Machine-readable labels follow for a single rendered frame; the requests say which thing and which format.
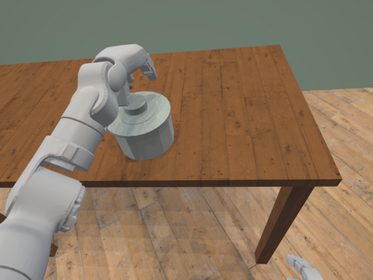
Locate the robot left upper arm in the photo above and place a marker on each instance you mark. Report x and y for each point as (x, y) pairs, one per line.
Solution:
(49, 203)

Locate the left robot hand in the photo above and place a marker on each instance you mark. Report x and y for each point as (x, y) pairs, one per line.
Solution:
(133, 57)

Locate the table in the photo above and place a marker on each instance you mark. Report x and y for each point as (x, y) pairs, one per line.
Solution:
(239, 116)

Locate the robot left forearm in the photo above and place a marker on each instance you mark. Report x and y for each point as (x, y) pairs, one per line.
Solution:
(93, 107)

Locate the knob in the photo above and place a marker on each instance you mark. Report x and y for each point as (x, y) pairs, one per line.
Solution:
(136, 107)

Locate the right robot hand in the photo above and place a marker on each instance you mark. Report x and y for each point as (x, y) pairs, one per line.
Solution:
(303, 267)

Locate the lid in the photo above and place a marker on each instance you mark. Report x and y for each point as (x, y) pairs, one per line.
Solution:
(152, 119)

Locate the pot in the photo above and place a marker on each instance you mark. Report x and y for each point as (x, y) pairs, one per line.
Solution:
(150, 146)

